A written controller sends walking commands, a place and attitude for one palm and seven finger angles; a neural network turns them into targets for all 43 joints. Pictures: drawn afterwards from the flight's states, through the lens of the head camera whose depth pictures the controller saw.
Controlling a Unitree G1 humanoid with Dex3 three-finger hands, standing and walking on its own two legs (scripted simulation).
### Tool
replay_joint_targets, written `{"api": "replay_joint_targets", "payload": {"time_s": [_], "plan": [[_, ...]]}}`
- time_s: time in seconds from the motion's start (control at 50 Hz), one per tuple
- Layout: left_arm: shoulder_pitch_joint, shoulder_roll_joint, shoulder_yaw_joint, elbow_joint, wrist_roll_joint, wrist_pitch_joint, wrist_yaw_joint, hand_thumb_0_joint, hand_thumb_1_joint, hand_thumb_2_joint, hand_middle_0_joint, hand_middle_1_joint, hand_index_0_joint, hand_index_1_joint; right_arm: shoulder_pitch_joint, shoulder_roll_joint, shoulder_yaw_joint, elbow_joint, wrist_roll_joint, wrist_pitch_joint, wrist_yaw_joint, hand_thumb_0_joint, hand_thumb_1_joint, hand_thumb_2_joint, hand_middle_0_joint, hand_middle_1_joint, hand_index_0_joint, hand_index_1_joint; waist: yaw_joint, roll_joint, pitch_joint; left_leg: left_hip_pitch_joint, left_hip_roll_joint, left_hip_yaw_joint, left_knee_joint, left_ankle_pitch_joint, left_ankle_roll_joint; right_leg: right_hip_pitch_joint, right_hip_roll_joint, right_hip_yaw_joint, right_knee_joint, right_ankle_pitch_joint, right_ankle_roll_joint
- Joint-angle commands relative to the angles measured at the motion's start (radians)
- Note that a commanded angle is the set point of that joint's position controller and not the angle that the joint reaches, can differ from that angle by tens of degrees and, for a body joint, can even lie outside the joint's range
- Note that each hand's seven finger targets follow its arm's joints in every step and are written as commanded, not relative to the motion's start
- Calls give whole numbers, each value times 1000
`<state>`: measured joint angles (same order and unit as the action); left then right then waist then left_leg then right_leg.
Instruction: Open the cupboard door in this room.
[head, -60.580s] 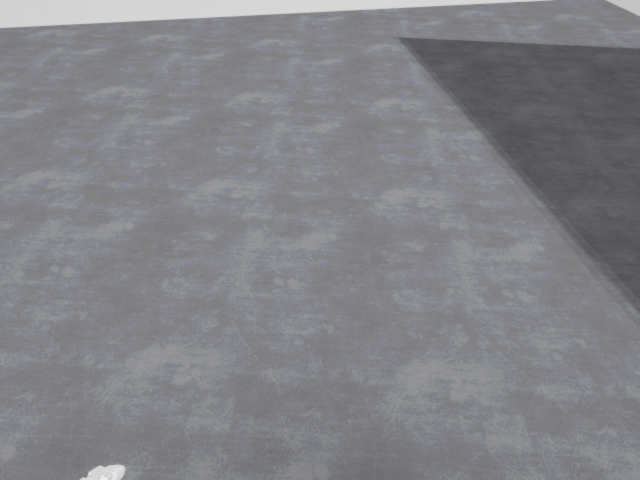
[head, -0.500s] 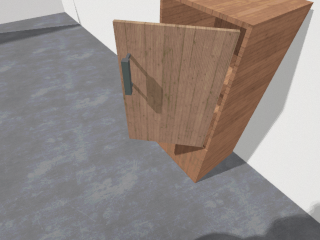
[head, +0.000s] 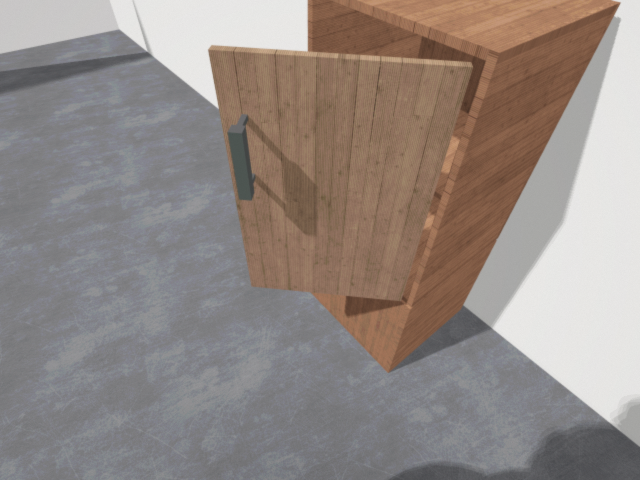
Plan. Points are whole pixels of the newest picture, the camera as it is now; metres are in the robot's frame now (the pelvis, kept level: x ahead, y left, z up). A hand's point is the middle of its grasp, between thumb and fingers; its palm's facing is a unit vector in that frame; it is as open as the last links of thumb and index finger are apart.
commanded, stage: come to a stop and stand still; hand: left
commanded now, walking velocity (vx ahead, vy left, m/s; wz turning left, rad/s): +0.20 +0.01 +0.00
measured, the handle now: (245, 157) +0.60 +0.18 +0.08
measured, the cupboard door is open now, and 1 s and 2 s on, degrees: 45 45 45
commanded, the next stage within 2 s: look again from close up in 1.00 s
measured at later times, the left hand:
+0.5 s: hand out of the picture +0.07 +0.19 -0.17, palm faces +0.03 -0.97 -0.25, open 7.3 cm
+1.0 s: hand out of the picture +0.03 +0.21 -0.16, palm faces -0.04 -0.97 -0.24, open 7.4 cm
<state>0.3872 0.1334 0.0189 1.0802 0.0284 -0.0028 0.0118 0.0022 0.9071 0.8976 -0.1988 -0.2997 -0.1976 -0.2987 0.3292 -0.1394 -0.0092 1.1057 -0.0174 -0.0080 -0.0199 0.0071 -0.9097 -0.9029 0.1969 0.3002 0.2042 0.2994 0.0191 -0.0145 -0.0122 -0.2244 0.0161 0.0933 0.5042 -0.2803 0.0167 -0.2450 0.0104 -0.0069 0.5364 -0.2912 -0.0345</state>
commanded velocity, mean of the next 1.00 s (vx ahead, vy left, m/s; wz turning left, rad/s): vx -0.05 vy -0.01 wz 0.00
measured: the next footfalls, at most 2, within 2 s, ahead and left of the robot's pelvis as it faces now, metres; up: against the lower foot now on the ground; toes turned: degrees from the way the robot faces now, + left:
none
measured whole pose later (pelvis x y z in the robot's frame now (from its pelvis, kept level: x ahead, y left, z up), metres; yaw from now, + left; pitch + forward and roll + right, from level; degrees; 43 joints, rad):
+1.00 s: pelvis -0.01 +0.02 +0.00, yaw -2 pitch +0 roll +1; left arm 0.27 0.19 -0.02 1.00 0.02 0.00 0.03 0.00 0.90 0.90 -0.20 -0.30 -0.20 -0.30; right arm 0.28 -0.20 0.01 1.02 -0.02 0.00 -0.01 0.01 -0.92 -0.90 0.20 0.30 0.21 0.30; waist -0.01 0.01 0.02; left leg -0.23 -0.02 0.09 0.46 -0.24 0.04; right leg -0.25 -0.02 -0.01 0.51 -0.26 0.00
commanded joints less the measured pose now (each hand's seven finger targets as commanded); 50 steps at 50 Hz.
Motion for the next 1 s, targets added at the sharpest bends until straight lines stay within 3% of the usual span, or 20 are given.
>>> {"api": "replay_joint_targets", "payload": {"time_s": [0.0,0.06,0.1,0.12,0.14,0.16,0.18,0.2,0.26,0.36,0.46,0.5,0.52,0.54,0.58,0.62,0.64,0.68,0.78,0.98], "plan": [[89,97,27,-34,-3,-29,-1,0,900,900,-200,-300,-200,-300,31,-81,-18,-56,-2,-34,1,0,-900,-900,200,300,200,300,5,-69,154,-146,60,-86,-59,-195,32,-15,-115,205,-182,-213,-80],[146,128,43,-10,-10,-40,6,0,900,900,-200,-300,-200,-300,16,-53,-9,-68,-1,-49,2,0,-900,-900,200,300,200,300,15,-148,105,-196,5,8,114,-84,8,98,-217,310,-224,-33,-139],[124,117,44,-9,-7,-38,16,0,900,900,-200,-300,-200,-300,17,-36,-3,-62,2,-52,-5,0,-900,-900,200,300,200,300,-1,-98,106,-134,18,-1,36,-19,0,100,-222,265,-164,263,-146],[92,103,38,-13,-8,-34,19,0,900,900,-200,-300,-200,-300,52,-31,2,-39,7,-55,-10,0,-900,-900,200,300,200,300,-21,-47,83,-28,33,-22,-48,134,0,72,-167,181,-87,416,-108],[87,75,27,-13,-9,-33,22,0,900,900,-200,-300,-200,-300,104,-57,0,-8,5,-61,-18,0,-900,-900,200,300,200,300,-30,53,37,109,97,-68,-60,466,14,32,-93,88,13,482,-59],[79,58,14,-10,-14,-32,28,0,900,900,-200,-300,-200,-300,140,-92,-4,13,7,-61,-31,0,-900,-900,200,300,200,300,-34,155,3,212,166,-104,-34,844,42,-11,-67,25,55,392,-18],[69,55,12,-10,-19,-26,36,0,900,900,-200,-300,-200,-300,136,-101,-4,17,13,-53,-42,0,-900,-900,200,300,200,300,-25,187,9,247,209,-125,-28,1098,67,-29,-54,1,37,218,6],[66,66,12,-9,-18,-22,40,0,900,900,-200,-300,-200,-300,113,-112,-6,11,17,-45,-47,0,-900,-900,200,300,200,300,-18,150,37,258,226,-132,-23,1198,78,-47,-48,-1,7,125,14],[50,72,21,-31,-13,-4,42,0,900,900,-200,-300,-200,-300,76,-112,-23,-14,17,-26,-52,0,-900,-900,200,300,200,300,-16,117,65,241,198,-117,-21,1127,64,-48,-63,-12,-23,198,25],[31,106,40,-70,-7,-2,40,0,900,900,-200,-300,-200,-300,30,-112,-51,-56,7,-9,-50,0,-900,-900,200,300,200,300,-15,15,-28,154,139,-65,26,753,35,42,-120,33,22,611,9],[-10,123,31,-92,-9,-7,38,0,900,900,-200,-300,-200,-300,-5,-72,-41,-71,5,-7,-34,0,-900,-900,200,300,200,300,-12,-26,-53,58,97,-57,5,392,6,93,-167,98,-11,627,-32],[-27,122,22,-96,-10,-10,38,0,900,900,-200,-300,-200,-300,-10,-67,-33,-67,4,-9,-29,0,-900,-900,200,300,200,300,-14,-39,-50,62,96,-64,-20,383,3,101,-161,97,-24,628,-29],[15,184,31,-77,-10,-17,71,0,900,900,-200,-300,-200,-300,-111,-168,-53,-144,23,-5,-17,0,-900,-900,200,300,200,300,5,-70,-41,17,101,-6,187,315,-27,77,-192,156,-68,946,25],[-30,209,33,-134,-10,-29,65,0,900,900,-200,-300,-200,-300,-91,-96,-42,-181,16,3,-1,0,-900,-900,200,300,200,300,-14,-136,-58,-128,39,-41,213,-108,-9,170,-252,212,-62,874,-40],[-97,193,16,-170,-4,-37,57,0,900,900,-200,-300,-200,-300,-75,-76,-34,-190,15,6,6,0,-900,-900,200,300,200,300,-45,-60,-70,-84,23,-52,139,-133,-9,119,-229,180,-72,646,-113],[-143,191,10,-180,-18,-40,48,0,900,900,-200,-300,-200,-300,-23,-90,-31,-166,7,0,9,0,-900,-900,200,300,200,300,-69,65,-27,41,42,-75,-2,89,4,10,-159,121,-39,422,-65],[-145,178,9,-186,-21,-35,47,0,900,900,-200,-300,-200,-300,-23,-117,-29,-173,2,-5,7,0,-900,-900,200,300,200,300,-55,76,-13,33,92,-118,-28,175,23,-10,-115,101,-46,291,-37],[-144,164,1,-180,-14,-13,41,0,900,900,-200,-300,-200,-300,-73,-134,-22,-187,-1,-6,8,0,-900,-900,200,300,200,300,-27,105,90,-67,115,-167,-106,58,41,-29,-69,65,-69,27,-12],[-130,169,-6,-163,-12,-11,25,0,900,900,-200,-300,-200,-300,-68,-163,-21,-187,-6,-9,10,0,-900,-900,200,300,200,300,-24,9,123,-90,88,-177,-187,-151,38,-50,-70,89,-129,-114,-11],[-104,186,-9,-119,-14,-22,17,0,900,900,-200,-300,-200,-300,-53,-186,-11,-133,-2,-24,7,0,-900,-900,200,300,200,300,-21,15,63,-41,88,-165,-193,-90,38,-19,-93,102,-142,-39,-15]]}}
